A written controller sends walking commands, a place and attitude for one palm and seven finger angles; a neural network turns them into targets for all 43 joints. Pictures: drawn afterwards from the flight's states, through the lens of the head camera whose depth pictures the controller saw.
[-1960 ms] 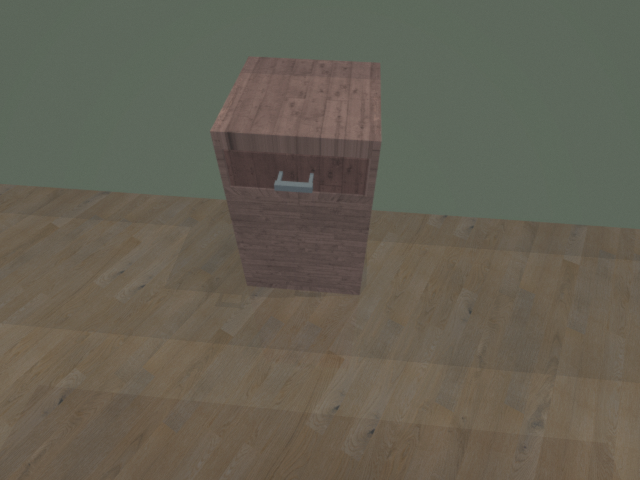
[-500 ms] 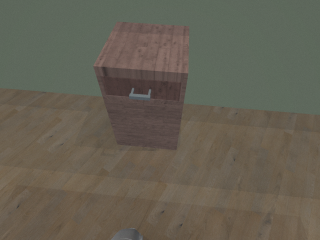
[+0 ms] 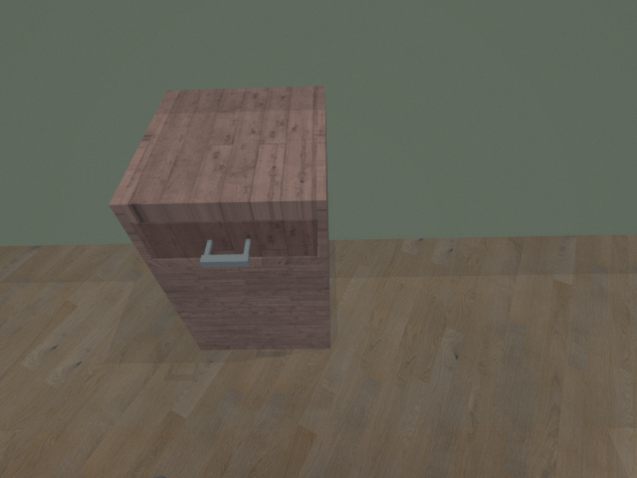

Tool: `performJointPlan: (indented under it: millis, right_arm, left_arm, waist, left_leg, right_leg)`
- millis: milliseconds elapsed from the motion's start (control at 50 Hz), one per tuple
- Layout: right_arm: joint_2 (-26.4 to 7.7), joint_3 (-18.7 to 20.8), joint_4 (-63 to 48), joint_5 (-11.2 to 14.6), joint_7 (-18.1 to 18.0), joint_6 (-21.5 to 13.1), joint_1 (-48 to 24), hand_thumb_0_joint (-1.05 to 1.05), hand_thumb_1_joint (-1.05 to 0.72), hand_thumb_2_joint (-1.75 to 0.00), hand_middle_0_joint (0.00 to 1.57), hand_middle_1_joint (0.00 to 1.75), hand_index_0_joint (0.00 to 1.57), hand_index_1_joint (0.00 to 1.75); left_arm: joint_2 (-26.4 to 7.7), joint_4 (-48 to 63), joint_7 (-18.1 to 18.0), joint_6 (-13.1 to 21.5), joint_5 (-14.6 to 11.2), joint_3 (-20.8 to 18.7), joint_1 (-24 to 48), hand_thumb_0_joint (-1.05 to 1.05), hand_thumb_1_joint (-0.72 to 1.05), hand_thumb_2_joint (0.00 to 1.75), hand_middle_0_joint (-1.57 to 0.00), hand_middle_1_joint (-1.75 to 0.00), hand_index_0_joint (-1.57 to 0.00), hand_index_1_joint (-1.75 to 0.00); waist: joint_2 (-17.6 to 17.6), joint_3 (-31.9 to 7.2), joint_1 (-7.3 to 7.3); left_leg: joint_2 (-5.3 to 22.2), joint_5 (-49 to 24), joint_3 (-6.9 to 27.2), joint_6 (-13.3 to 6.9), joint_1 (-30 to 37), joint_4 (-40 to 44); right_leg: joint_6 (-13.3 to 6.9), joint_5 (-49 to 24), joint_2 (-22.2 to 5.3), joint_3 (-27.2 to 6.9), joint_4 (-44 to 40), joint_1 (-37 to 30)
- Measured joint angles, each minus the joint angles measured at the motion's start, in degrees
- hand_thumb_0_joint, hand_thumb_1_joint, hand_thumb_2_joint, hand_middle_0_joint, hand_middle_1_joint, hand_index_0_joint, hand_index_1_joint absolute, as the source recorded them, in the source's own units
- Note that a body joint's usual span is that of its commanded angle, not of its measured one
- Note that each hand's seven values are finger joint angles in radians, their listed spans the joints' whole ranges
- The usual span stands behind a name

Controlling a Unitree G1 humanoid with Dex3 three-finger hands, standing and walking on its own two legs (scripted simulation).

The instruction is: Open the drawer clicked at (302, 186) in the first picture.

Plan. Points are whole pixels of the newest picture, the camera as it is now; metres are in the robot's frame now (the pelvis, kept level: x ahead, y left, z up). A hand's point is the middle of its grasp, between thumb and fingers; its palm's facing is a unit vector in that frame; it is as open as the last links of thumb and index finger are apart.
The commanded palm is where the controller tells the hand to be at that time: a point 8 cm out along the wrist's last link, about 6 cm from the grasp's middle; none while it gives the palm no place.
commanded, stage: come to a stop and stand still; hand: left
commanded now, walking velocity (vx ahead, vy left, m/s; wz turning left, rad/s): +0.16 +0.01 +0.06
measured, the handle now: (226, 252) +0.58 +0.24 -0.18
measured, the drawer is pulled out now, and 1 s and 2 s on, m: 0.00 0.00 0.00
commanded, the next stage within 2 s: look again from close up in 1.32 s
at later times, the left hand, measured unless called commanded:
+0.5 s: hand out of the picture +0.12 +0.19 -0.16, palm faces +0.08 -0.97 -0.23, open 7.4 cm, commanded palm none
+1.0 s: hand out of the picture +0.11 +0.14 -0.16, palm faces -0.02 -0.98 -0.20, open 7.3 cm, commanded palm none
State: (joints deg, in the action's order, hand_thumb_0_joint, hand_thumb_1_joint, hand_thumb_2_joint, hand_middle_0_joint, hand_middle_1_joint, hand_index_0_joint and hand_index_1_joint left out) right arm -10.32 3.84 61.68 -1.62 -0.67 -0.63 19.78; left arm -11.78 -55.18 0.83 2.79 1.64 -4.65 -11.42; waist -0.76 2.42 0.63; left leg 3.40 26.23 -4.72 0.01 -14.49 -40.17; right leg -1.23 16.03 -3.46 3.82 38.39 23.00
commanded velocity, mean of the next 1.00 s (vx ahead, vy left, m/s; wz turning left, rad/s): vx -0.13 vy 0.02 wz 0.00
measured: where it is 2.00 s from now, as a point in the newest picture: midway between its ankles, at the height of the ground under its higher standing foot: outside the picture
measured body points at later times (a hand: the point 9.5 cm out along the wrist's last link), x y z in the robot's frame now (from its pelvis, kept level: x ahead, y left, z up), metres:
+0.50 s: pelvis +0.08 +0.00 +0.01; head +0.14 +0.01 +0.46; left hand +0.12 +0.24 -0.14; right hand +0.17 -0.23 -0.13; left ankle +0.13 +0.09 -0.72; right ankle +0.02 -0.12 -0.63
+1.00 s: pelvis +0.02 -0.04 +0.00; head +0.00 -0.03 +0.45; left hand +0.11 +0.19 -0.14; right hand +0.02 -0.27 -0.15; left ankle +0.09 +0.04 -0.72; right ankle +0.01 -0.16 -0.70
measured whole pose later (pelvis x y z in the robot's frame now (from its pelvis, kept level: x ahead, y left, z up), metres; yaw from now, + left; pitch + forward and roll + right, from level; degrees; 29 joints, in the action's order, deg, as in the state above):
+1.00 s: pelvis +0.02 -0.04 +0.00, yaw -2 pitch -2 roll +0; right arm -9.8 1.0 54.8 -1.8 -0.5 1.4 19.6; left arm -9.5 -53.9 -1.6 -1.9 1.0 -1.1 -13.9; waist 0.3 -0.7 1.8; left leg -0.9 14.5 -6.0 -4.4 -20.9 -37.1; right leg -1.3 25.1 -0.7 0.4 48.3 19.2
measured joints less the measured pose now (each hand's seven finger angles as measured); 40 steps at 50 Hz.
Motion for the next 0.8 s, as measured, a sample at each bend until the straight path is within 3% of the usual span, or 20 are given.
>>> performJointPlan:
  millis: [60,100,200,300,320,340,360,400,460,520,620,640,680,700,760,800]
  right_arm:
    - [-0.4,0.2,1.0,0.1,0.4,1.3,-0.5,0.00,-0.92,-0.90,0.20,0.30,0.20,0.30]
    - [-0.2,0.0,0.9,0.1,0.3,1.1,-1.2,0.00,-0.92,-0.90,0.20,0.30,0.20,0.30]
    - [1.2,-1.1,-0.9,1.2,-0.5,0.7,-3.8,0.00,-0.92,-0.90,0.20,0.30,0.20,0.30]
    - [1.4,-1.0,-2.7,1.1,-0.8,2.3,-7.2,0.00,-0.91,-0.90,0.20,0.30,0.20,0.30]
    - [1.2,-0.9,-3.1,1.0,-0.8,2.4,-7.7,0.00,-0.91,-0.90,0.20,0.30,0.20,0.30]
    - [1.0,-0.9,-3.3,0.9,-0.8,2.4,-8.1,0.00,-0.92,-0.90,0.20,0.30,0.20,0.30]
    - [1.1,-0.9,-3.6,0.9,-0.9,2.3,-8.7,0.00,-0.92,-0.90,0.20,0.30,0.20,0.30]
    - [1.3,-1.1,-4.5,0.7,-1.1,2.1,-10.2,0.00,-0.91,-0.90,0.20,0.30,0.20,0.30]
    - [1.2,-1.5,-5.9,0.4,-1.7,1.8,-11.6,0.00,-0.91,-0.90,0.20,0.30,0.20,0.30]
    - [1.0,-1.8,-6.4,0.0,-1.9,2.1,-12.5,0.00,-0.91,-0.90,0.20,0.30,0.20,0.30]
    - [0.9,-1.8,-6.0,-0.1,-1.6,2.0,-12.4,0.00,-0.91,-0.90,0.20,0.30,0.20,0.30]
    - [0.6,-1.7,-5.8,0.1,-1.2,1.9,-12.2,0.00,-0.91,-0.90,0.20,0.30,0.20,0.30]
    - [0.1,-1.5,-6.8,0.5,-0.4,2.4,-11.2,0.00,-0.91,-0.90,0.20,0.30,0.20,0.30]
    - [0.0,-1.3,-7.8,0.6,-0.1,2.6,-10.7,0.00,-0.91,-0.90,0.20,0.30,0.20,0.30]
    - [-2.4,-0.1,-9.4,0.5,0.3,3.3,-9.2,0.00,-0.91,-0.90,0.20,0.30,0.20,0.30]
    - [-2.9,0.1,-9.8,0.6,0.3,3.5,-7.0,0.00,-0.91,-0.90,0.20,0.30,0.20,0.30]
  left_arm:
    - [1.5,-1.0,-0.8,-0.2,-0.2,0.7,-0.6,0.01,0.92,0.90,-0.19,-0.30,-0.19,-0.29]
    - [2.5,-2.0,-1.4,-0.6,-0.3,1.1,-1.8,0.00,0.92,0.90,-0.19,-0.30,-0.20,-0.29]
    - [3.7,-4.6,-2.6,-1.3,-0.3,1.4,-3.2,0.01,0.95,0.90,-0.20,-0.30,-0.20,-0.30]
    - [4.6,-5.4,-2.9,-2.6,-0.7,1.3,-3.5,0.01,0.93,0.90,-0.20,-0.30,-0.20,-0.30]
    - [4.7,-5.4,-3.0,-2.8,-0.8,1.3,-3.7,0.01,0.93,0.90,-0.20,-0.30,-0.20,-0.30]
    - [4.6,-5.5,-3.1,-3.2,-0.9,1.3,-3.7,0.01,0.93,0.90,-0.20,-0.30,-0.20,-0.30]
    - [4.3,-5.5,-3.3,-3.6,-1.1,1.3,-3.4,0.01,0.92,0.90,-0.20,-0.30,-0.20,-0.30]
    - [3.5,-5.1,-3.7,-4.3,-1.1,1.3,-2.5,0.01,0.92,0.90,-0.20,-0.30,-0.20,-0.30]
    - [2.6,-4.6,-3.7,-5.2,-1.0,0.7,-0.3,0.01,0.92,0.90,-0.20,-0.30,-0.20,-0.30]
    - [1.5,-3.1,-3.3,-5.4,-1.1,0.1,1.5,0.01,0.91,0.90,-0.20,-0.30,-0.20,-0.29]
    - [-0.4,-1.2,-2.7,-5.6,-0.8,-0.3,3.0,0.01,0.91,0.90,-0.20,-0.30,-0.20,-0.29]
    - [-0.6,-1.1,-2.8,-5.2,-1.0,0.3,2.8,0.01,0.91,0.90,-0.20,-0.30,-0.20,-0.29]
    - [-1.3,0.3,-3.0,-3.8,-1.0,1.2,1.0,0.01,0.91,0.90,-0.20,-0.30,-0.20,-0.29]
    - [-1.7,1.0,-3.2,-3.2,-0.6,1.3,0.0,0.01,0.91,0.90,-0.20,-0.30,-0.20,-0.29]
    - [0.6,0.5,-3.3,-3.2,0.2,2.9,-1.1,0.01,0.91,0.90,-0.20,-0.30,-0.20,-0.29]
    - [1.8,0.8,-3.1,-3.5,0.4,3.6,-2.2,0.01,0.91,0.90,-0.20,-0.30,-0.20,-0.29]
  waist:
    - [-1.1,0.5,0.28]
    - [-0.5,0.4,0.42]
    - [1.2,1.3,-0.08]
    - [0.8,3.4,-1.13]
    - [0.6,3.6,-1.24]
    - [0.5,3.6,-1.38]
    - [1.0,3.8,-1.72]
    - [1.9,4.5,-2.26]
    - [1.1,5.0,-1.51]
    - [0.3,4.8,-1.40]
    - [0.2,3.6,-1.21]
    - [-0.2,2.9,-1.15]
    - [0.5,1.3,-1.39]
    - [1.4,0.4,-1.52]
    - [-2.7,0.2,0.85]
    - [-3.3,-1.2,1.83]
  left_leg:
    - [-0.9,2.2,2.8,-1.2,-6.2,-16.7]
    - [-1.2,-0.6,2.5,-1.0,-9.0,-20.0]
    - [-2.0,-3.9,2.0,0.7,-8.7,-6.6]
    - [-3.5,-9.5,1.8,1.2,-6.3,3.1]
    - [-3.3,-15.4,1.6,0.9,-5.3,5.4]
    - [-3.2,-16.8,1.5,-0.2,-4.6,6.2]
    - [-3.5,-14.9,1.1,-1.4,-4.4,5.9]
    - [-3.7,-11.8,0.0,-2.9,-3.9,6.1]
    - [-3.1,-12.9,0.3,-3.0,-3.9,8.0]
    - [-2.3,-14.9,0.5,-2.7,-4.1,10.1]
    - [-1.2,-16.7,0.4,-1.4,-5.0,11.4]
    - [-0.7,-16.7,0.6,-1.0,-5.7,10.6]
    - [-0.2,-14.9,-0.3,-0.2,-8.1,6.2]
    - [-0.6,-11.2,-0.3,0.0,-10.2,2.0]
    - [-1.3,-2.7,3.9,0.1,-13.0,-10.3]
    - [-2.4,-1.5,3.1,0.0,-12.2,-13.1]
  right_leg:
    - [-1.3,1.2,1.4,1.5,-0.9,-2.9]
    - [-1.4,0.3,1.9,1.8,-4.8,-5.8]
    - [-1.7,-0.8,2.7,1.6,-11.3,-10.9]
    - [-0.9,2.4,2.8,2.1,-8.8,-12.6]
    - [-0.6,3.5,3.0,2.3,-7.5,-12.6]
    - [-0.2,4.7,3.0,2.3,-5.8,-12.2]
    - [0.1,5.6,2.6,2.0,-3.2,-11.2]
    - [0.4,14.3,3.0,-0.8,8.1,-6.9]
    - [1.0,18.6,5.0,-3.7,23.5,-1.0]
    - [2.0,15.7,5.3,-5.1,28.6,1.8]
    - [2.6,12.8,3.7,-5.5,21.3,-0.2]
    - [2.3,12.3,3.3,-5.2,16.4,-1.6]
    - [1.8,3.0,1.5,-5.2,1.9,-5.8]
    - [1.9,4.2,0.9,-5.9,-0.2,-6.2]
    - [2.4,8.1,3.0,-3.6,3.7,-6.5]
    - [2.4,8.4,3.2,-2.7,4.3,-7.2]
